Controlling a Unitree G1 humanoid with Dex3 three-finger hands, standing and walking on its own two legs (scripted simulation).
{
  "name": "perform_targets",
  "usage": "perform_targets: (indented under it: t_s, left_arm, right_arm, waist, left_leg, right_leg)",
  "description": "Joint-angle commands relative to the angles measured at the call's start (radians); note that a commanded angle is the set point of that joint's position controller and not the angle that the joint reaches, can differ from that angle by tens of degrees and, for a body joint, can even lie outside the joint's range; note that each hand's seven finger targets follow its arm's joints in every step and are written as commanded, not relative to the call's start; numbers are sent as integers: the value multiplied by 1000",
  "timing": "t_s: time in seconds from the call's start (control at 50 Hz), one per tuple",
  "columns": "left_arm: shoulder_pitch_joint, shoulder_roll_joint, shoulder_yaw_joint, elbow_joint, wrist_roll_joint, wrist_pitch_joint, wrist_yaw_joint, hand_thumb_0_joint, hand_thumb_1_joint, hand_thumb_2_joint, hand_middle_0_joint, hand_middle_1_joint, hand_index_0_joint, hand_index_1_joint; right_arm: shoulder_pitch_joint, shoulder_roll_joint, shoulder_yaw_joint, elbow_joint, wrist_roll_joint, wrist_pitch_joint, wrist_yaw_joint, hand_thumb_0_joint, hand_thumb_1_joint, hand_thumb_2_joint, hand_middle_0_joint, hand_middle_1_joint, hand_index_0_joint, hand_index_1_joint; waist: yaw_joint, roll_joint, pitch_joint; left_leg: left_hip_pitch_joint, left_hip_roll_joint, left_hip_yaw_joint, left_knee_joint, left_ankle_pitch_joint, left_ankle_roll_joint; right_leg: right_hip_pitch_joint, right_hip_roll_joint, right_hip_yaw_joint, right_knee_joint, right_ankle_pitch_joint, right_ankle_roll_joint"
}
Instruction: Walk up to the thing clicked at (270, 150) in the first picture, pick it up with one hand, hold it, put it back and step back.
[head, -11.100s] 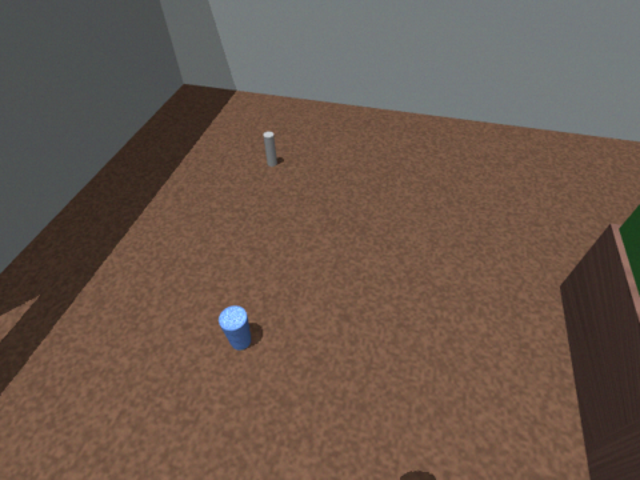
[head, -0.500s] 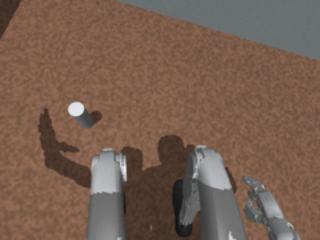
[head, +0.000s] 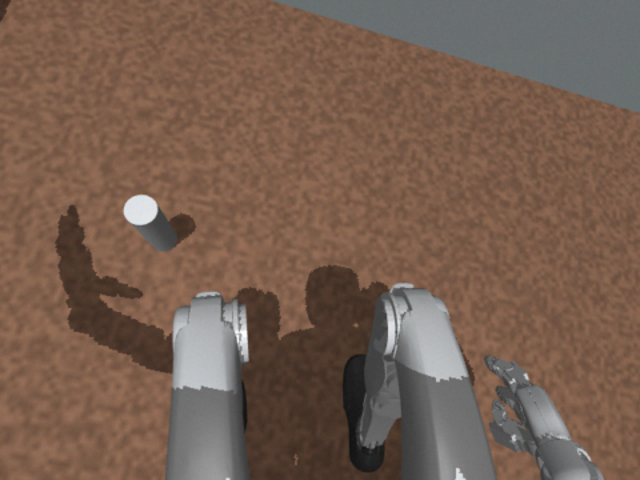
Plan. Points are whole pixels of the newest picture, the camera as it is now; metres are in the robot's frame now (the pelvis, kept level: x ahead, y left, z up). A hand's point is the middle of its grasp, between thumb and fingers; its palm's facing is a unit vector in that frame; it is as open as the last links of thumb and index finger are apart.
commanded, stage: approach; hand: left
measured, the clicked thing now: (153, 226) +0.47 +0.27 -0.31
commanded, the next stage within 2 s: close in in 0.58 s
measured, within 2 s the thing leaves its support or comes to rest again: neither
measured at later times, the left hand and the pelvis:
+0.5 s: hand (5, 249) +0.38 +0.39 -0.14, palm faces +0.24 -0.97 +0.02, open 17.6 cm; pelvis -0.01 +0.00 -0.06, yaw -3 degrees
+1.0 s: hand (117, 256) +0.40 +0.31 -0.27, palm faces +0.27 -0.96 +0.04, open 17.5 cm; pelvis -0.02 +0.01 -0.11, yaw -8 degrees
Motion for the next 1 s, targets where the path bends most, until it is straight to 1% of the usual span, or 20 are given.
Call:
perform_targets:
  t_s: [0.0, 0.04, 0.08, 0.12, 0.18, 0.28, 0.36, 0.4, 0.42, 0.44, 0.46, 0.5, 0.54, 0.56, 0.58, 0.64, 0.72, 0.8, 0.9, 0.98]
  left_arm:
    - [-159, 450, 82, -177, -43, -64, -5, 0, -611, 63, -35, -80, -48, -70]
    - [-159, 446, 75, -165, -40, -62, -12, 0, -611, 70, -74, -96, -53, -116]
    - [-148, 444, 84, -141, -47, -69, -15, 0, -610, 0, -71, -64, -75, -56]
    - [-138, 404, 77, -98, -63, -88, -23, 0, -611, 0, -77, -72, -83, -62]
    - [-155, 372, 74, -66, -89, -150, -31, 0, -611, 0, -73, -82, -83, -69]
    - [-192, 304, 28, 18, -110, -256, -26, 0, -611, 14, -69, -98, -77, -89]
    - [-228, 301, 4, 36, -96, -332, -3, 0, -611, 24, -64, -102, -75, -91]
    - [-226, 372, 41, 19, -79, -369, 19, 0, -611, 25, -64, -110, -77, -96]
    - [-230, 364, 28, 18, -72, -383, 27, 0, -601, 22, -65, -107, -79, -92]
    - [-232, 375, 36, 4, -66, -400, 38, 0, -595, 29, -63, -102, -75, -90]
    - [-228, 353, 20, 10, -65, -417, 45, 0, -611, 27, -68, -116, -83, -101]
    - [-215, 376, 41, 2, -63, -451, 63, 0, -611, 38, -66, -111, -77, -101]
    - [-171, 397, 64, 39, -59, -479, 77, 0, -611, 28, -67, -110, -81, -96]
    - [-195, 324, 1, 28, -62, -496, 76, 0, -611, 35, -67, -117, -81, -104]
    - [-169, 354, 38, 61, -62, -507, 86, 0, -611, 36, -66, -121, -82, -106]
    - [-151, 289, -2, 122, -72, -545, 106, 0, -611, 54, -53, -131, -75, -112]
    - [-180, 271, -37, 187, -77, -607, 159, 0, -611, 48, -51, -138, -93, -104]
    - [-213, 220, -87, 221, -53, -666, 243, 0, -611, 75, -39, -146, -86, -109]
    - [-230, 194, -130, 189, -1, -724, 366, 0, -611, 70, -38, -133, -86, -94]
    - [-182, 173, -137, 201, 30, -753, 447, 0, -611, 77, -45, -136, -88, -102]
  right_arm:
    - [112, -236, -79, -47, 6, -24, -14, 0, -892, -901, 200, 300, 200, 300]
    - [112, -239, -80, -48, 3, -22, -15, 0, -911, -904, 200, 300, 199, 300]
    - [105, -242, -79, -47, 4, -22, -11, 0, -900, -896, 199, 300, 199, 300]
    - [97, -239, -72, -41, -3, -26, -8, 0, -900, -895, 199, 300, 199, 300]
    - [82, -242, -59, -37, -11, -30, -2, 0, -903, -895, 199, 300, 199, 300]
    - [56, -256, -30, -36, -40, -38, 12, 0, -900, -895, 199, 300, 199, 300]
    - [27, -280, -5, -41, -68, -25, 23, 0, -894, -893, 199, 300, 199, 300]
    - [11, -293, 5, -34, -84, -12, 29, 0, -897, -893, 199, 300, 199, 300]
    - [6, -296, 15, -41, -93, -5, 34, 0, -895, -892, 200, 300, 200, 300]
    - [-8, -297, 20, -44, -101, 2, 37, 0, -893, -893, 200, 300, 199, 300]
    - [-26, -299, 30, -52, -106, 10, 42, 0, -896, -893, 200, 300, 199, 300]
    - [-45, -309, 45, -56, -121, 25, 49, 0, -897, -895, 200, 300, 199, 300]
    - [-54, -320, 62, -49, -138, 41, 53, 0, -900, -895, 200, 300, 199, 300]
    - [-86, -316, 74, -66, -144, 45, 55, 0, -904, -896, 200, 300, 199, 300]
    - [-82, -326, 75, -54, -152, 52, 56, 0, -905, -896, 200, 300, 199, 300]
    - [-121, -343, 104, -57, -172, 68, 59, 0, -904, -896, 200, 300, 199, 300]
    - [-160, -349, 152, -70, -196, 83, 67, 0, -897, -892, 200, 301, 200, 301]
    - [-178, -365, 180, -72, -228, 96, 84, 0, -897, -893, 200, 301, 200, 301]
    - [-200, -376, 202, -75, -259, 122, 109, 0, -899, -893, 200, 301, 200, 301]
    - [-209, -373, 212, -81, -280, 147, 126, 0, -900, -895, 200, 301, 200, 301]
  waist:
    - [50, 253, -589]
    - [42, 252, -593]
    - [43, 236, -557]
    - [24, 203, -525]
    - [5, 161, -491]
    - [-33, 165, -465]
    - [-42, 232, -458]
    - [-26, 279, -492]
    - [-33, 301, -495]
    - [-24, 311, -479]
    - [-35, 320, -464]
    - [-34, 338, -464]
    - [-40, 352, -475]
    - [-63, 356, -446]
    - [-62, 356, -432]
    - [-100, 362, -375]
    - [-135, 317, -317]
    - [-165, 327, -283]
    - [-177, 378, -242]
    - [-175, 362, -224]
  left_leg:
    - [435, -11, 38, -307, 138, 23]
    - [441, -10, 42, -293, 151, 23]
    - [408, -9, 37, -290, 113, 25]
    - [366, -11, 43, -258, 106, 29]
    - [316, -9, 41, -211, 122, 32]
    - [304, 0, 26, -155, 122, 21]
    - [342, 7, 1, -125, 129, 5]
    - [373, 11, 0, -104, 144, 0]
    - [372, 12, -2, -96, 150, -3]
    - [357, 13, -2, -91, 132, -3]
    - [361, 14, -8, -91, 129, -6]
    - [360, 19, -16, -75, 127, -8]
    - [374, 22, -18, -42, 177, -13]
    - [372, 25, -26, -43, 174, -15]
    - [370, 28, -32, -33, 166, -15]
    - [376, 34, -57, -11, 186, -23]
    - [321, 37, -75, 25, 138, -19]
    - [320, 40, -93, 43, 124, -26]
    - [332, 41, -120, 43, 125, -39]
    - [311, 40, -123, 51, 129, -39]
  right_leg:
    - [276, 37, -16, -180, 96, -49]
    - [278, 37, -15, -182, 105, -48]
    - [251, 39, -18, -175, 76, -48]
    - [264, 42, -23, -173, 71, -44]
    - [247, 49, -29, -149, 82, -41]
    - [219, 57, -53, -95, 88, -42]
    - [175, 58, -81, -36, 101, -46]
    - [174, 60, -86, -11, 110, -47]
    - [182, 61, -92, 1, 117, -47]
    - [178, 63, -93, 10, 105, -46]
    - [167, 64, -102, 21, 106, -46]
    - [175, 69, -114, 39, 106, -44]
    - [198, 71, -120, 56, 146, -43]
    - [174, 73, -128, 67, 144, -44]
    - [175, 76, -134, 69, 141, -43]
    - [151, 78, -158, 97, 162, -42]
    - [168, 87, -182, 105, 145, -36]
    - [182, 92, -204, 113, 151, -29]
    - [183, 92, -227, 137, 170, -26]
    - [207, 99, -235, 133, 181, -23]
